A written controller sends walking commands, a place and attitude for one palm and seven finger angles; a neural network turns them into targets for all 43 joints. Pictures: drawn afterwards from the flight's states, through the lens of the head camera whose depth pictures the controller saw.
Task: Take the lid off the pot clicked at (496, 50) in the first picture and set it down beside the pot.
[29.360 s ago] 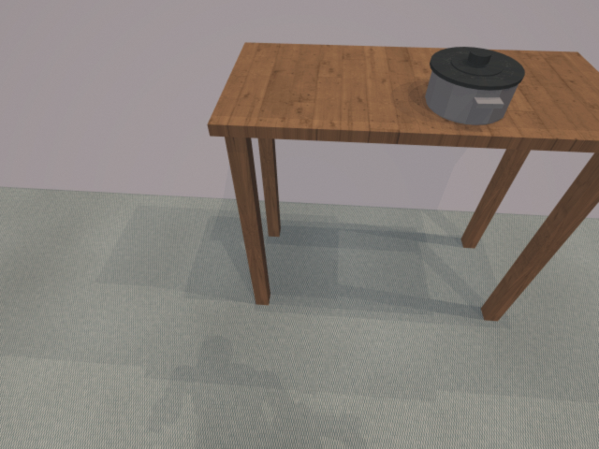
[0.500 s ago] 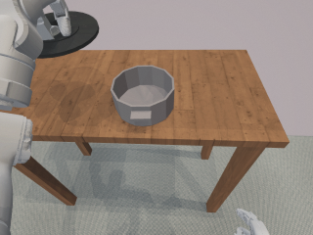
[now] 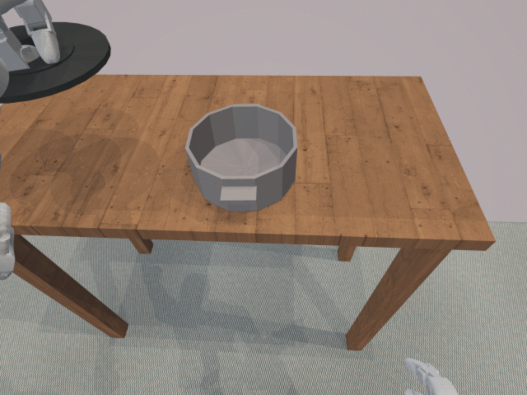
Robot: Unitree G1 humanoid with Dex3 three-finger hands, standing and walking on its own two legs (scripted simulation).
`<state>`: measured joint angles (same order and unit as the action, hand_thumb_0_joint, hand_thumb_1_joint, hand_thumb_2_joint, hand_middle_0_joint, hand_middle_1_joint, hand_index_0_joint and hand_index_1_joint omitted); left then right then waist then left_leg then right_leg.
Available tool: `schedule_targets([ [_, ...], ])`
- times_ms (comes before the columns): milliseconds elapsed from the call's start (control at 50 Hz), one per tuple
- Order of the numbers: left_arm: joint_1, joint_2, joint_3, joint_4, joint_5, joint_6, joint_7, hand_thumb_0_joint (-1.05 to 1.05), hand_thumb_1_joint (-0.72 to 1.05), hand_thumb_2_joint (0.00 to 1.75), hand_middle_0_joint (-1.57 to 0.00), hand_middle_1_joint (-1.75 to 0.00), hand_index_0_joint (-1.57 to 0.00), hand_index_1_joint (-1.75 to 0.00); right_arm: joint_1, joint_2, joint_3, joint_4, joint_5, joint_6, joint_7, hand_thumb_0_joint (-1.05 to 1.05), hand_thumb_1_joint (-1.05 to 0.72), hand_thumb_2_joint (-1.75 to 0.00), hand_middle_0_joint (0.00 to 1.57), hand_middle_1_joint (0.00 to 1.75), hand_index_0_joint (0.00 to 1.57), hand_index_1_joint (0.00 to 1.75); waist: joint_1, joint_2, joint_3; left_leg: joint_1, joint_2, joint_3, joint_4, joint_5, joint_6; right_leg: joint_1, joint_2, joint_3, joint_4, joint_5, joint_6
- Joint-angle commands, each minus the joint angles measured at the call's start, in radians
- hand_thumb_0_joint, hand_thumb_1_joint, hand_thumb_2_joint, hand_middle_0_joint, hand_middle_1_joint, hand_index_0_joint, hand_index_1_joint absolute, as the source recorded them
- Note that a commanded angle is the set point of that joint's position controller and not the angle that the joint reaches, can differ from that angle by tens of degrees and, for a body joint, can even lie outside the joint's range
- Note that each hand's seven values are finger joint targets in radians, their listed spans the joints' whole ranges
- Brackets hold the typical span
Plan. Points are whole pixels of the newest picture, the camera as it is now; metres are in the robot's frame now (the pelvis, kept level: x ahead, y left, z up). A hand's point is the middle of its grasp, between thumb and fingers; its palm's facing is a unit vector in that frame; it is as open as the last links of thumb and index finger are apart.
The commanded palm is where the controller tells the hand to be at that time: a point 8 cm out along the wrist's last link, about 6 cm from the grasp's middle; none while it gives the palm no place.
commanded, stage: move the lid sideways beside the pot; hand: left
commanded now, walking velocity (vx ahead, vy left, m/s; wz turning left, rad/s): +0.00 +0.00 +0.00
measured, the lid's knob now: (22, 39) +0.48 +0.31 +0.29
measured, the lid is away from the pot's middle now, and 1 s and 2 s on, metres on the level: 0.26 0.23 0.23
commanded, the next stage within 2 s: lower the lid onto the table in 0.12 s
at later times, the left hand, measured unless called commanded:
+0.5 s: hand (38, 49) +0.45 +0.28 +0.29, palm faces -0.13 -0.08 -0.99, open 3.6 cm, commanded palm +0.43 +0.27 +0.36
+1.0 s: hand (61, 81) +0.45 +0.27 +0.25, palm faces -0.20 -0.07 -0.98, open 3.6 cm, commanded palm +0.43 +0.27 +0.33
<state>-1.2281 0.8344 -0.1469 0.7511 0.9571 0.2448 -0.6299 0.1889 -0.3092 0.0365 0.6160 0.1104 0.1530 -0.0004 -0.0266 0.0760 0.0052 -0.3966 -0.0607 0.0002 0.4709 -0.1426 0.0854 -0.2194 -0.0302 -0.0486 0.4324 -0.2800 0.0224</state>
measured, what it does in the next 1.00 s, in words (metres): stands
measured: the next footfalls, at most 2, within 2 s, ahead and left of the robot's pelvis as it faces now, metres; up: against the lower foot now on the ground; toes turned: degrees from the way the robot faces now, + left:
none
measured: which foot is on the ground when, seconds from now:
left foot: down 0.00-1.00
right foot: down 0.00-1.00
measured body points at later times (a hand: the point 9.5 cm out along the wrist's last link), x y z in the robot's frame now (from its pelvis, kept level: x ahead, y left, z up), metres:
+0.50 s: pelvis +0.00 +0.01 +0.00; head +0.03 -0.01 +0.45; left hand +0.45 +0.28 +0.35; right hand +0.13 -0.24 -0.12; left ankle +0.06 +0.06 -0.74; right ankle -0.04 -0.15 -0.74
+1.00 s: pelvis +0.00 +0.00 +0.00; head +0.04 -0.02 +0.45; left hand +0.45 +0.27 +0.31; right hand +0.12 -0.26 -0.12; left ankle +0.06 +0.06 -0.74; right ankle -0.04 -0.15 -0.74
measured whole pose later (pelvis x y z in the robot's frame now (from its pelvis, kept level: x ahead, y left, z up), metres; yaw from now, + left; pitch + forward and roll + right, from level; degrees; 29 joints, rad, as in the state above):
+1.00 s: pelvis +0.00 +0.00 +0.00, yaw +0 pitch +4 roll -2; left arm -1.12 0.76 -0.16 0.72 0.93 0.24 -0.59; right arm 0.22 -0.31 0.02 0.62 0.10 0.12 0.00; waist -0.04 0.07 0.01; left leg -0.39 -0.06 -0.01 0.47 -0.14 0.08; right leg -0.21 -0.02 -0.05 0.43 -0.28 0.01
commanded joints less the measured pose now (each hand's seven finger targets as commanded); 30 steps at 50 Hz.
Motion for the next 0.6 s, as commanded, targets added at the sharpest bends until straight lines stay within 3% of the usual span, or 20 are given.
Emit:
schedule_targets([
  [0,-0.620,0.259,0.076,-0.241,0.022,-0.010,0.059,0.00,0.54,1.18,-0.84,-0.89,-1.23,-1.01,-0.056,-0.128,-0.045,-0.126,0.003,-0.035,-0.018,0.00,-0.90,-0.90,0.20,0.30,0.20,0.30,-0.026,0.030,-0.433,0.457,0.019,-0.087,-0.023,0.228,-0.007,-0.118,0.081,-0.022,-0.060,0.159,-0.080],
  [20,-0.595,0.266,0.085,-0.280,-0.002,-0.024,0.064,0.00,0.54,1.18,-0.84,-0.89,-1.23,-1.01,-0.037,-0.139,-0.052,-0.128,0.000,-0.047,-0.017,0.00,-0.90,-0.90,0.20,0.30,0.20,0.30,-0.027,0.063,-0.469,0.484,0.021,-0.088,-0.007,0.268,-0.009,-0.116,0.073,-0.015,-0.060,0.166,-0.082],
  [40,-0.690,0.286,0.088,-0.375,0.012,-0.033,0.070,0.00,0.54,1.18,-0.84,-0.89,-1.23,-1.01,-0.049,-0.124,-0.047,-0.137,-0.001,-0.054,-0.018,0.00,-0.90,-0.90,0.20,0.30,0.20,0.30,-0.022,0.101,-0.522,0.522,0.017,-0.098,-0.017,0.267,-0.012,-0.105,0.086,-0.017,-0.064,0.158,-0.080],
  [60,-0.678,0.233,0.064,-0.345,0.009,-0.031,0.071,0.00,0.54,1.18,-0.84,-0.89,-1.23,-1.01,-0.058,-0.119,-0.050,-0.131,0.000,-0.063,-0.021,0.00,-0.90,-0.90,0.20,0.30,0.20,0.30,-0.030,0.109,-0.520,0.552,0.017,-0.102,0.001,0.300,-0.009,-0.133,0.086,-0.016,-0.056,0.157,-0.083],
  [80,-0.641,0.272,0.108,-0.341,0.007,-0.030,0.073,0.00,0.54,1.18,-0.84,-0.89,-1.23,-1.01,-0.044,-0.122,-0.052,-0.124,-0.003,-0.066,-0.021,0.00,-0.90,-0.90,0.20,0.30,0.20,0.30,-0.020,0.095,-0.526,0.553,0.022,-0.107,-0.001,0.313,-0.011,-0.129,0.085,-0.017,-0.060,0.160,-0.082],
  [120,-0.538,0.275,0.111,-0.212,-0.007,-0.030,0.068,0.00,0.54,1.18,-0.84,-0.89,-1.23,-1.01,-0.018,-0.140,-0.050,-0.104,-0.005,-0.058,-0.020,0.00,-0.90,-0.90,0.20,0.30,0.20,0.30,-0.029,0.062,-0.449,0.478,0.018,-0.098,-0.005,0.260,-0.014,-0.129,0.074,-0.015,-0.072,0.152,-0.085],
  [140,-0.595,0.286,0.113,-0.229,0.013,-0.028,0.065,0.00,0.54,1.18,-0.84,-0.89,-1.23,-1.01,-0.031,-0.127,-0.044,-0.106,-0.008,-0.052,-0.018,0.00,-0.90,-0.90,0.20,0.30,0.20,0.30,-0.018,0.028,-0.450,0.446,0.009,-0.092,-0.027,0.212,-0.011,-0.099,0.083,-0.020,-0.075,0.154,-0.082],
  [160,-0.568,0.218,0.067,-0.145,0.010,-0.018,0.057,0.00,0.54,1.18,-0.84,-0.89,-1.23,-1.01,-0.051,-0.125,-0.044,-0.103,-0.001,-0.047,-0.019,0.00,-0.90,-0.90,0.20,0.30,0.20,0.30,-0.030,-0.004,-0.383,0.421,0.012,-0.084,-0.023,0.171,-0.009,-0.131,0.080,-0.024,-0.071,0.141,-0.082],
  [200,-0.552,0.199,0.049,-0.123,0.003,-0.008,0.056,0.00,0.54,1.18,-0.84,-0.89,-1.23,-1.01,-0.054,-0.128,-0.042,-0.100,0.000,-0.038,-0.015,0.00,-0.90,-0.90,0.20,0.30,0.20,0.30,-0.025,-0.022,-0.359,0.395,0.014,-0.088,-0.040,0.142,-0.012,-0.128,0.077,-0.028,-0.070,0.134,-0.081],
  [220,-0.540,0.149,0.010,-0.087,-0.008,0.013,0.060,0.00,0.54,1.18,-0.84,-0.89,-1.23,-1.01,-0.038,-0.136,-0.046,-0.094,-0.002,-0.048,-0.010,0.00,-0.90,-0.90,0.20,0.30,0.20,0.30,-0.032,0.023,-0.361,0.400,0.016,-0.092,-0.038,0.159,-0.018,-0.140,0.070,-0.026,-0.066,0.138,-0.087],
  [260,-0.621,0.145,0.004,-0.151,0.013,0.031,0.067,0.00,0.54,1.18,-0.84,-0.89,-1.23,-1.01,-0.059,-0.124,-0.046,-0.100,-0.002,-0.052,-0.006,0.00,-0.90,-0.90,0.20,0.30,0.20,0.30,-0.029,0.037,-0.411,0.435,0.016,-0.099,-0.039,0.141,-0.017,-0.134,0.081,-0.025,-0.061,0.126,-0.084],
  [320,-0.604,0.220,0.074,-0.223,0.006,0.029,0.082,0.00,0.54,1.18,-0.84,-0.89,-1.23,-1.01,-0.039,-0.138,-0.048,-0.106,-0.011,-0.074,-0.007,0.00,-0.90,-0.90,0.20,0.30,0.20,0.30,-0.018,0.054,-0.509,0.477,0.016,-0.104,-0.012,0.245,-0.016,-0.099,0.073,-0.012,-0.053,0.164,-0.089],
  [340,-0.693,0.268,0.102,-0.317,0.025,0.023,0.086,0.00,0.54,1.18,-0.84,-0.89,-1.23,-1.01,-0.046,-0.126,-0.043,-0.118,-0.011,-0.076,-0.005,0.00,-0.90,-0.90,0.20,0.30,0.20,0.30,-0.007,0.063,-0.566,0.501,0.011,-0.110,-0.024,0.267,-0.019,-0.066,0.083,-0.014,-0.050,0.179,-0.086],
  [360,-0.655,0.203,0.067,-0.227,0.024,0.034,0.082,0.00,0.54,1.18,-0.84,-0.89,-1.23,-1.01,-0.062,-0.121,-0.045,-0.114,-0.008,-0.078,-0.010,0.00,-0.90,-0.90,0.20,0.30,0.20,0.30,-0.022,0.053,-0.508,0.494,0.011,-0.104,-0.011,0.259,-0.013,-0.109,0.083,-0.013,-0.048,0.168,-0.088],
  [380,-0.624,0.191,0.061,-0.181,0.019,0.042,0.078,0.00,0.54,1.18,-0.84,-0.89,-1.23,-1.01,-0.046,-0.122,-0.045,-0.101,-0.008,-0.074,-0.010,0.00,-0.90,-0.90,0.20,0.30,0.20,0.30,-0.022,0.015,-0.463,0.466,0.015,-0.109,-0.023,0.219,-0.014,-0.120,0.083,-0.021,-0.053,0.153,-0.084],
  [420,-0.481,0.201,0.078,-0.059,0.004,0.041,0.074,0.00,0.54,1.18,-0.84,-0.89,-1.23,-1.01,-0.016,-0.136,-0.047,-0.095,-0.008,-0.071,-0.008,0.00,-0.90,-0.90,0.20,0.30,0.20,0.30,-0.021,-0.046,-0.388,0.383,0.017,-0.096,-0.029,0.166,-0.013,-0.111,0.069,-0.020,-0.061,0.143,-0.083],
  [460,-0.510,0.219,0.081,-0.036,0.028,0.037,0.074,0.00,0.54,1.18,-0.84,-0.89,-1.23,-1.01,-0.043,-0.132,-0.041,-0.101,-0.007,-0.059,-0.009,0.00,-0.90,-0.90,0.20,0.30,0.20,0.30,-0.012,-0.088,-0.366,0.337,0.012,-0.080,-0.048,0.098,-0.009,-0.089,0.074,-0.022,-0.056,0.133,-0.078],
  [520,-0.543,0.152,0.017,-0.104,-0.005,0.025,0.077,0.00,0.54,1.18,-0.84,-0.89,-1.23,-1.01,-0.035,-0.139,-0.050,-0.107,-0.009,-0.061,-0.007,0.00,-0.90,-0.90,0.20,0.30,0.20,0.30,-0.029,-0.025,-0.386,0.377,0.022,-0.094,-0.047,0.102,-0.013,-0.118,0.067,-0.019,-0.055,0.115,-0.082],
  [560,-0.635,0.151,0.022,-0.191,0.015,0.024,0.087,0.00,0.54,1.18,-0.84,-0.89,-1.23,-1.01,-0.046,-0.124,-0.052,-0.120,-0.011,-0.074,-0.009,0.00,-0.90,-0.90,0.20,0.30,0.20,0.30,-0.029,0.036,-0.448,0.455,0.020,-0.112,-0.043,0.127,-0.012,-0.128,0.085,-0.017,-0.050,0.113,-0.083],
  [580,-0.637,0.206,0.068,-0.230,0.013,0.021,0.093,0.00,0.54,1.18,-0.84,-0.89,-1.23,-1.01,-0.035,-0.127,-0.053,-0.117,-0.012,-0.078,-0.011,0.00,-0.90,-0.90,0.20,0.30,0.20,0.30,-0.020,0.047,-0.490,0.481,0.023,-0.117,-0.036,0.172,-0.013,-0.113,0.086,-0.014,-0.049,0.127,-0.084],
])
